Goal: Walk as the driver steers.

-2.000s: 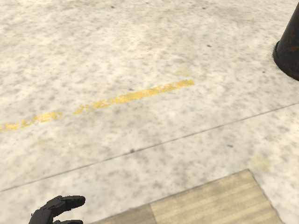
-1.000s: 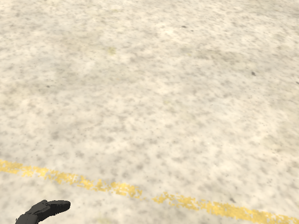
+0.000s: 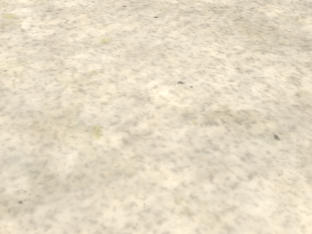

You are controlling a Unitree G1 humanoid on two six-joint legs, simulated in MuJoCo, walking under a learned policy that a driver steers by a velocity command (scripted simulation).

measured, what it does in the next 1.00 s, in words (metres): walks ahead, turning right: right foot, then left foot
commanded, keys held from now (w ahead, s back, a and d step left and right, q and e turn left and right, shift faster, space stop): w+e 0.14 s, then e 0.44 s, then no key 0.42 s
